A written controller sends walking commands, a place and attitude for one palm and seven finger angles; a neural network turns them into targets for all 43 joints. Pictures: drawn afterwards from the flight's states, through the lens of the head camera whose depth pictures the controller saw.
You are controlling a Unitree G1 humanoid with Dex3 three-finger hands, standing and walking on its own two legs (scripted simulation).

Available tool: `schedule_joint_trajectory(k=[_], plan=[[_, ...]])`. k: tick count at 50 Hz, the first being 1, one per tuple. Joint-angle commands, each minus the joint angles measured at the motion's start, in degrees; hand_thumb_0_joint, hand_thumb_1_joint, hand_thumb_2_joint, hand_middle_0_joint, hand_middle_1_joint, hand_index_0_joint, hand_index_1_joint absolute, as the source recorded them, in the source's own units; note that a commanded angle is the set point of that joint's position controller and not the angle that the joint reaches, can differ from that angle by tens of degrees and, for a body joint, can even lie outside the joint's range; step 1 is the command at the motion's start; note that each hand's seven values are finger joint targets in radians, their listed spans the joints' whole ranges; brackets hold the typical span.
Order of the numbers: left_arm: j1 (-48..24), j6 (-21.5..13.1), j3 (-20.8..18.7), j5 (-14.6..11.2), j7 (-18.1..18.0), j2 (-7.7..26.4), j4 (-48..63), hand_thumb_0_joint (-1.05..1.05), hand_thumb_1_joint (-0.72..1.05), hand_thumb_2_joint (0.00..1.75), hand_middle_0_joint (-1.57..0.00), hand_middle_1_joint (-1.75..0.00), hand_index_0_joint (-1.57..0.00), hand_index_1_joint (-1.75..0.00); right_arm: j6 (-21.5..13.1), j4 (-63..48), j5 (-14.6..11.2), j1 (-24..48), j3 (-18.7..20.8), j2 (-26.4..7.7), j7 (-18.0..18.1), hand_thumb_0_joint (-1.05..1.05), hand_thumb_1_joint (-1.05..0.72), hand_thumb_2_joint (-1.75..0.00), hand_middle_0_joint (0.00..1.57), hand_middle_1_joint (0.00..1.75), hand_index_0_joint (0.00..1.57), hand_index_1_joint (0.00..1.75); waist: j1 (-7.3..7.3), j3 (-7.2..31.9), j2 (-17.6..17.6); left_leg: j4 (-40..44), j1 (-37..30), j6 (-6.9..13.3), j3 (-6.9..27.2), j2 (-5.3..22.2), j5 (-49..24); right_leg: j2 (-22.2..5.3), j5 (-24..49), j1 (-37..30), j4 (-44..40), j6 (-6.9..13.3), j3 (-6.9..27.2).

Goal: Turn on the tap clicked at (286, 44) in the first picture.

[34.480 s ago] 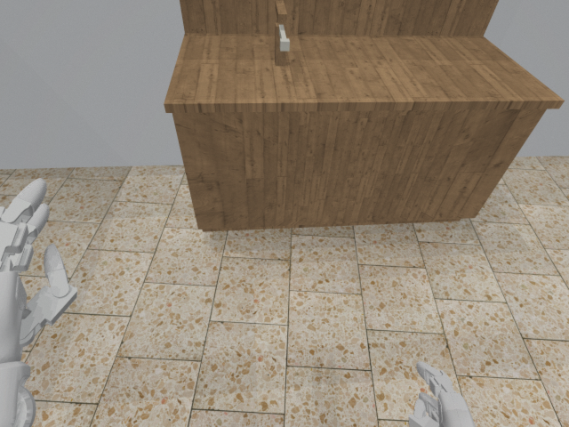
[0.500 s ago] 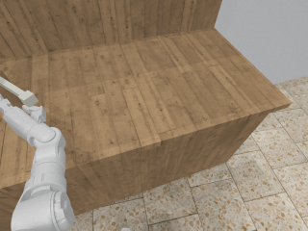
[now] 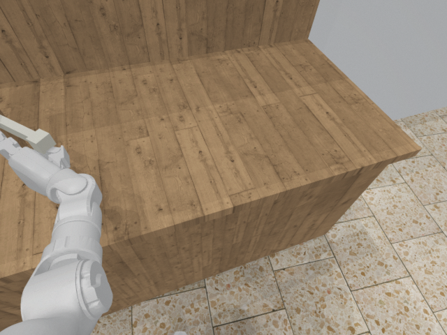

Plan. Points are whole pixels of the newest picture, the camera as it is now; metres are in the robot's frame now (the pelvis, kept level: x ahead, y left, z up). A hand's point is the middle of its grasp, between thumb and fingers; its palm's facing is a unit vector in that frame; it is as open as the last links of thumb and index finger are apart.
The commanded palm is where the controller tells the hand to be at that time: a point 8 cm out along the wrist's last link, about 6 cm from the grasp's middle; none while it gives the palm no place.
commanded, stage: push the lever round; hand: left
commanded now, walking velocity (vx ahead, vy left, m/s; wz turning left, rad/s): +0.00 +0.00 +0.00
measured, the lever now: (41, 141) +0.43 +0.32 +0.10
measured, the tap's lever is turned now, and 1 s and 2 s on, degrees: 43 50 41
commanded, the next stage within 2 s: lift the hand up off the lever in 0.36 s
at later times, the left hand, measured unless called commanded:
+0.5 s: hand (71, 140) +0.46 +0.29 +0.07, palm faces +0.87 -0.48 -0.08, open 8.1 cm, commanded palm +0.41 +0.29 +0.08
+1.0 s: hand (65, 143) +0.45 +0.29 +0.08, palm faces +0.87 -0.48 -0.08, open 8.4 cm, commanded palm +0.40 +0.29 +0.10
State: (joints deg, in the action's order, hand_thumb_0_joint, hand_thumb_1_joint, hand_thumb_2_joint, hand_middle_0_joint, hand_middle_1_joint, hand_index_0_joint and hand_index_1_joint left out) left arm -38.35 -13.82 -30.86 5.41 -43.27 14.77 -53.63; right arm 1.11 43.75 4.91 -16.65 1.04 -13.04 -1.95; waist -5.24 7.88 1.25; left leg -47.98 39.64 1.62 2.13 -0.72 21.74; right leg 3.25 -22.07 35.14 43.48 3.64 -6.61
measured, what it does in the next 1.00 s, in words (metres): stands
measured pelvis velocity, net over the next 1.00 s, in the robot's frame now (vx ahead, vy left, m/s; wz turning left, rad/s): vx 0.01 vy -0.01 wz -0.01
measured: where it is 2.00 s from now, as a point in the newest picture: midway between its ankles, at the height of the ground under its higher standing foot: outside the picture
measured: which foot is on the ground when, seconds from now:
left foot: down 0.00-1.00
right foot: down 0.00-1.00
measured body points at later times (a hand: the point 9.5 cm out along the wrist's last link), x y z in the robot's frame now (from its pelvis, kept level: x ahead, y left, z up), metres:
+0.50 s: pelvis +0.00 -0.01 +0.00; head +0.07 +0.01 +0.44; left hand +0.41 +0.31 +0.08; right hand +0.01 -0.27 -0.13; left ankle +0.01 +0.10 -0.70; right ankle -0.01 -0.08 -0.70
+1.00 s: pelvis +0.01 -0.01 +0.00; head +0.07 +0.00 +0.45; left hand +0.40 +0.31 +0.09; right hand +0.04 -0.27 -0.12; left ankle +0.01 +0.10 -0.70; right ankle -0.01 -0.08 -0.70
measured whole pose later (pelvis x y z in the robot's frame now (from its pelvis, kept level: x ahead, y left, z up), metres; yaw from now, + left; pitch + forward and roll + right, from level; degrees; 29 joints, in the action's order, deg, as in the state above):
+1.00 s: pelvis +0.01 -0.01 +0.00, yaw -1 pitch +13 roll -2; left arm -38.1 -12.6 -33.9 5.7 -43.1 16.6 -53.6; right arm 0.6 44.2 5.2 -18.8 1.5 -13.9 -2.8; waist -6.5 7.6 1.5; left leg -46.2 37.4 0.9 2.0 0.3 22.1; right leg 4.4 -21.8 33.0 41.1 4.3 -6.2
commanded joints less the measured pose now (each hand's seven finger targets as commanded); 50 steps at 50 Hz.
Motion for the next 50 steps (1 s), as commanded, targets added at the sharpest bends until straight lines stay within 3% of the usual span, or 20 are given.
schedule_joint_trajectory(k=[1,4,8,10,11,12,15,16,18,20,22,25,26,29,31,33,38,40,43,50], plan=[[-25.5,-4.5,-0.1,3.0,-0.4,16.9,12.0,0.0,0.9,0.9,-0.15,-0.15,-0.15,-0.15,-1.2,-4.0,0.2,-4.0,3.1,-9.5,0.7,0.0,-0.9,-0.9,0.2,0.3,0.2,0.3,-0.05,19.9,6.5,4.3,-14.6,-1.0,2.9,0.4,-20.4,-1.3,17.2,-6.1,-4.6,-1.8,4.3],[-27.3,-4.6,1.0,3.1,-0.5,16.1,10.9,0.0,0.9,0.9,-0.15,-0.15,-0.15,-0.15,-1.0,-4.3,0.2,-4.4,3.0,-9.4,0.4,0.0,-0.9,-0.9,0.2,0.3,0.2,0.3,-1.0,19.6,4.0,4.0,-13.6,-0.6,2.7,0.4,-20.0,-1.3,17.7,-6.4,-4.8,-2.1,4.3],[-30.2,-4.9,2.0,3.4,-0.6,15.4,9.4,0.0,0.9,0.9,-0.15,-0.15,-0.15,-0.15,-0.8,-4.0,0.4,-4.8,3.0,-9.4,0.3,0.0,-0.9,-0.9,0.2,0.3,0.2,0.3,-1.84,19.1,4.6,4.0,-13.5,-0.6,2.9,0.5,-18.7,-1.2,16.4,-4.8,-4.8,-2.1,4.3],[-31.3,-5.0,1.6,3.7,-0.7,16.3,7.6,0.0,0.9,0.9,-0.15,-0.15,-0.15,-0.15,-0.9,-3.7,0.5,-5.1,3.0,-9.6,0.3,0.0,-0.9,-0.9,0.2,0.3,0.2,0.3,-2.22,19.1,3.7,3.9,-12.6,-0.4,2.9,0.5,-17.5,-1.2,15.6,-4.6,-4.9,-2.3,4.4],[-31.8,-5.2,0.0,3.9,-0.9,18.1,7.5,0.0,0.9,0.9,-0.15,-0.15,-0.15,-0.15,-0.7,-3.4,0.5,-5.3,3.0,-9.8,0.4,0.0,-0.9,-0.9,0.2,0.3,0.2,0.3,-1.86,19.0,5.0,4.1,-12.8,-0.5,3.0,0.5,-17.4,-1.2,15.0,-4.2,-4.8,-2.2,4.4],[-33.3,-5.5,1.3,4.0,-0.9,17.1,8.4,0.0,0.9,0.9,-0.15,-0.15,-0.15,-0.15,-0.8,-3.7,0.6,-5.4,2.9,-9.6,0.2,0.0,-0.9,-0.9,0.2,0.3,0.2,0.3,-2.21,19.6,6.3,3.9,-13.4,-0.4,2.8,0.4,-17.5,-1.2,15.2,-3.8,-4.7,-2.2,4.5],[-34.2,-5.0,1.1,4.7,-1.1,18.4,4.1,0.0,0.9,0.9,-0.15,-0.15,-0.15,-0.15,-0.8,-3.2,0.8,-6.2,2.7,-9.8,0.2,0.0,-0.9,-0.9,0.2,0.3,0.2,0.3,-3.14,18.9,4.3,3.8,-11.0,0.1,2.7,0.4,-15.0,-1.2,13.8,-3.4,-5.0,-2.4,4.7],[-35.2,-5.3,-1.1,5.1,-1.3,21.1,4.5,0.0,0.9,0.9,-0.15,-0.15,-0.15,-0.15,-0.6,-2.9,0.9,-6.6,2.8,-10.1,0.4,0.0,-0.9,-0.9,0.2,0.3,0.2,0.3,-2.65,19.0,4.6,3.8,-11.0,0.0,3.0,0.4,-15.6,-1.3,14.1,-3.8,-4.9,-2.3,4.7],[-37.1,-5.9,1.1,5.4,-1.1,19.6,5.9,0.0,0.9,0.9,-0.15,-0.15,-0.15,-0.15,-0.6,-3.3,0.9,-7.0,2.8,-10.0,0.2,0.0,-0.9,-0.9,0.2,0.3,0.2,0.3,-2.91,21.4,7.0,3.8,-13.4,-0.4,3.0,0.5,-17.5,-1.1,15.0,-3.6,-4.6,-2.1,4.6],[-35.9,-5.9,1.8,5.5,-1.1,18.6,5.0,0.0,0.9,0.9,-0.15,-0.15,-0.15,-0.15,-0.8,-3.1,1.0,-7.4,3.0,-9.9,-0.2,0.0,-0.9,-0.9,0.2,0.3,0.2,0.3,-3.0,22.3,6.5,3.4,-14.2,-0.4,2.9,0.6,-18.2,-0.8,15.1,-3.0,-4.6,-2.2,4.4],[-37.5,-6.4,1.1,5.8,-1.3,19.8,5.1,0.0,0.9,0.9,-0.15,-0.15,-0.15,-0.15,-0.8,-2.7,1.2,-7.9,2.9,-10.1,-0.3,0.0,-0.9,-0.9,0.2,0.3,0.2,0.3,-3.04,22.3,8.0,3.3,-14.7,-0.6,3.2,0.7,-19.2,-0.8,15.3,-2.4,-4.2,-2.1,4.4],[-37.8,-6.3,1.2,5.9,-1.4,20.3,4.7,0.0,0.9,0.9,-0.15,-0.15,-0.15,-0.15,-0.9,-2.8,1.2,-7.9,2.9,-10.2,-0.4,0.0,-0.9,-0.9,0.2,0.3,0.2,0.3,-3.34,22.0,6.6,3.6,-13.7,-0.1,2.9,0.7,-17.4,-0.7,14.8,-3.4,-5.0,-2.2,4.5],[-38.1,-6.5,0.6,5.9,-1.4,20.6,5.6,0.0,0.9,0.9,-0.15,-0.15,-0.15,-0.15,-0.9,-2.7,1.3,-8.0,2.9,-10.2,-0.5,0.0,-0.9,-0.9,0.2,0.3,0.2,0.3,-2.89,22.5,9.0,3.6,-14.5,-0.3,2.9,0.6,-18.2,-0.7,15.0,-3.2,-4.9,-2.0,4.6],[-36.7,-6.2,0.2,5.8,-1.3,21.8,5.5,0.0,0.9,0.9,-0.15,-0.15,-0.15,-0.15,-1.0,-3.1,1.0,-8.0,2.8,-10.2,-0.5,0.0,-0.9,-0.9,0.2,0.3,0.2,0.3,-2.82,22.3,6.4,3.7,-12.3,0.5,2.2,0.4,-16.9,-0.8,16.4,-6.1,-5.5,-2.4,5.1],[-36.8,-6.3,-1.1,5.9,-1.2,23.4,6.9,0.0,0.9,0.9,-0.15,-0.15,-0.15,-0.15,-0.9,-3.0,1.0,-8.1,2.9,-10.3,-0.4,0.0,-0.9,-0.9,0.2,0.3,0.2,0.3,-2.34,22.8,7.6,3.8,-13.1,0.4,2.3,0.5,-18.2,-0.9,17.6,-6.8,-5.4,-2.3,5.1],[-36.4,-6.3,0.3,5.8,-1.0,21.8,7.8,0.0,0.9,0.9,-0.15,-0.15,-0.15,-0.15,-1.1,-3.3,0.8,-7.9,2.9,-10.0,-0.5,0.0,-0.9,-0.9,0.2,0.3,0.2,0.3,-2.61,22.7,7.6,3.9,-13.5,0.5,1.9,0.5,-18.3,-0.9,18.4,-7.3,-5.6,-2.5,5.2],[-33.5,-6.4,-1.1,5.3,-0.6,23.3,12.0,0.0,0.9,0.9,-0.15,-0.15,-0.15,-0.15,-1.2,-3.7,0.6,-7.6,3.0,-9.9,-0.4,0.0,-0.9,-0.9,0.2,0.3,0.2,0.3,-1.49,24.2,8.8,4.0,-15.2,0.5,1.6,0.4,-20.9,-1.0,21.6,-10.0,-5.8,-2.4,5.4],[-33.8,-6.1,-0.2,4.8,-0.4,21.8,12.5,0.0,0.9,0.9,-0.15,-0.15,-0.15,-0.15,-1.5,-3.6,0.4,-7.0,3.0,-9.9,-0.4,0.0,-0.9,-0.9,0.2,0.3,0.2,0.3,-2.03,22.7,7.8,4.2,-15.1,0.7,1.4,0.5,-20.3,-1.0,21.6,-9.8,-6.3,-2.6,5.5],[-31.9,-6.2,0.1,4.1,-0.4,20.7,16.7,0.0,0.9,0.9,-0.15,-0.15,-0.15,-0.15,-1.8,-3.9,0.3,-6.4,3.2,-9.7,-0.4,0.0,-0.9,-0.9,0.2,0.3,0.2,0.3,-1.1,23.8,10.4,4.6,-18.3,0.1,1.5,0.6,-23.2,-0.8,22.6,-10.2,-6.2,-2.1,5.1],[-30.2,-4.6,1.1,2.7,0.1,18.8,20.1,0.0,0.9,0.9,-0.15,-0.15,-0.15,-0.15,-2.4,-3.8,0.0,-4.7,3.4,-9.7,0.2,0.0,-0.9,-0.9,0.2,0.3,0.2,0.3,-1.4,22.1,6.8,5.3,-18.4,0.1,1.4,0.6,-24.2,-1.2,24.6,-11.9,-6.8,-2.4,5.0]])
